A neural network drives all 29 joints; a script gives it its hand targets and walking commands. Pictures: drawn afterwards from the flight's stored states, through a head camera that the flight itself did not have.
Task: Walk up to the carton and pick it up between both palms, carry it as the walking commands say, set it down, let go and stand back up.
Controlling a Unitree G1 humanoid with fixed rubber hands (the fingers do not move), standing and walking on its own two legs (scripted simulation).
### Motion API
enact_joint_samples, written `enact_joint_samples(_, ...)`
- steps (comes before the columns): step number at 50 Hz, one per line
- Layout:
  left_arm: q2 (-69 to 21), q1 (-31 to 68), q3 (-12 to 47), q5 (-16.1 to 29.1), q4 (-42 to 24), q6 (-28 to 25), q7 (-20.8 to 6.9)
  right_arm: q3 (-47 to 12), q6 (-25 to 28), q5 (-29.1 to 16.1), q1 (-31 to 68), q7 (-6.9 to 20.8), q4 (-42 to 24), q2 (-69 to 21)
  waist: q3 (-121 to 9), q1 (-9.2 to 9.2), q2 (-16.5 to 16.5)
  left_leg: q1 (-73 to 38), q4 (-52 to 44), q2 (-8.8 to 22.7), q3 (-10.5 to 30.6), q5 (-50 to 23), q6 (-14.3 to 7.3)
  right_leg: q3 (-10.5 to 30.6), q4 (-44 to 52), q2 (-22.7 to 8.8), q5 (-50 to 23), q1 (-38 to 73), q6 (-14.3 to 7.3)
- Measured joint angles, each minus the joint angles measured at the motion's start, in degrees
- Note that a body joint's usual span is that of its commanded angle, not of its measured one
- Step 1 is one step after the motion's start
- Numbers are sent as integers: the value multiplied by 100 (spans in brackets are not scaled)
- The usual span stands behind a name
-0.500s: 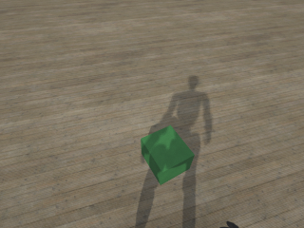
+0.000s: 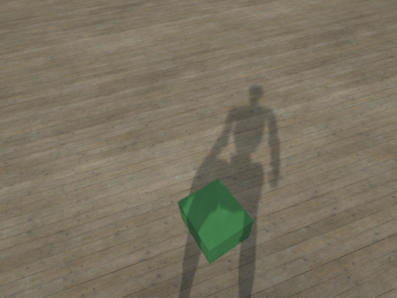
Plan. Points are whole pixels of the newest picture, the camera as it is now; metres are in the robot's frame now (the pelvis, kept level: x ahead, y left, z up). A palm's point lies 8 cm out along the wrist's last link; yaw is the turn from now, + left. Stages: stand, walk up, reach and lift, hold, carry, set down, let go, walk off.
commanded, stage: walk up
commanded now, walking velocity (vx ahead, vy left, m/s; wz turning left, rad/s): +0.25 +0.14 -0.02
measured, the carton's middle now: (214, 219) +0.59 -0.03 -0.69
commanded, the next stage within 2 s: none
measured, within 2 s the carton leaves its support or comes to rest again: neither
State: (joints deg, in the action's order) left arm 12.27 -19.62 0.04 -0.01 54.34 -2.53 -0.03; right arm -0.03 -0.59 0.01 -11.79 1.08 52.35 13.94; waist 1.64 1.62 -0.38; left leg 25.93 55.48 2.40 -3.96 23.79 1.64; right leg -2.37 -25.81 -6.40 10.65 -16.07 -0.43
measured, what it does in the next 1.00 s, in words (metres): steps on the spot: left foot, then right foot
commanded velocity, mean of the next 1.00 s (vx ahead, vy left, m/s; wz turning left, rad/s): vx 0.08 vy -0.05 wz -0.04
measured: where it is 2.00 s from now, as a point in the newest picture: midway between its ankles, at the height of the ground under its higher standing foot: outside the picture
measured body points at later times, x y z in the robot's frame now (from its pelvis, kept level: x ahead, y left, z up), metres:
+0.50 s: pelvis +0.06 +0.04 +0.00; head +0.07 +0.05 +0.45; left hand +0.12 +0.30 -0.15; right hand +0.09 -0.22 -0.14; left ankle +0.09 +0.16 -0.75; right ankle +0.02 -0.11 -0.68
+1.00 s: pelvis +0.01 -0.05 -0.01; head +0.02 -0.08 +0.44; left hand +0.08 +0.19 -0.14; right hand +0.05 -0.30 -0.17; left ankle -0.02 +0.09 -0.72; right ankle +0.10 -0.12 -0.75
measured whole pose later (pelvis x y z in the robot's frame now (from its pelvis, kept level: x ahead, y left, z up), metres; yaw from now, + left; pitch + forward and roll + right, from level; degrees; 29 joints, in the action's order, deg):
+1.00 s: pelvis +0.01 -0.05 -0.01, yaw -2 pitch -1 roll +1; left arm 10.0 -13.2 0.0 0.0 54.6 1.1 0.4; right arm 0.0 -3.2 0.0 -16.6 -1.3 52.3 13.3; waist 1.2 1.6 -2.1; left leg 15.0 40.8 2.3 -2.0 22.3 1.9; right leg -4.8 -21.5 2.0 3.2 -18.0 -5.2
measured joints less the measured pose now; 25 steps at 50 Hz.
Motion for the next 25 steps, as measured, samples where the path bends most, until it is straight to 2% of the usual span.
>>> enact_joint_samples(2, -2, -220, 0, 0, 18, 30, 22, -1, -18, 0, 155, 8, -2, 1, -22, -3, -3, 18, -240, 0, 19, -75, 0, 0, 121, -42, -1, 109, 33)
enact_joint_samples(6, 13, -471, 0, 0, 19, 131, 24, -1, -19, 0, 437, 37, -3, 3, -74, -8, -12, -81, -1384, 0, 19, -124, 0, -9, 243, 1, 0, 116, 100)
enact_joint_samples(10, 20, -551, 0, 0, 18, 188, 25, -1, 40, 0, 432, 35, 0, 14, -83, -13, -97, -773, -2955, 34, -84, -854, -5, -19, -102, 195, 256, 121, 230)
enact_joint_samples(11, 44, -512, -3, -1, 23, 230, 25, -2, 76, 0, 341, 26, 5, 1, -70, -10, -95, -831, -2977, 67, -62, -1329, -37, -14, -465, 238, 567, 80, 238)
enact_joint_samples(12, 81, -450, -3, -1, 26, 300, 25, -3, 81, 0, 215, 24, 9, -40, -70, -13, -38, -861, -2830, 67, -60, -1479, -84, -2, -960, 249, 870, 12, 238)
enact_joint_samples(16, 124, 0, -1, 0, 13, 421, -21, -2, 81, 0, -370, 5, 7, -84, -71, -12, 11, -1245, -3002, 94, 25, -1295, -185, 8, -2364, 331, 1008, -280, 238)
enact_joint_samples(20, 199, 381, -2, 0, 15, 436, -39, 0, 80, 0, -694, -102, 4, -86, -67, -7, 34, -1301, -3087, 190, 96, -1302, -187, 12, -2904, 376, 938, -516, 310)
enact_joint_samples(25, 293, 681, 0, 0, 16, 617, -51, -1, 74, 0, -766, -192, 2, -86, -66, -4, 38, -1299, -3088, 302, 52, -1288, -100, 21, -2943, 418, 972, -553, 409)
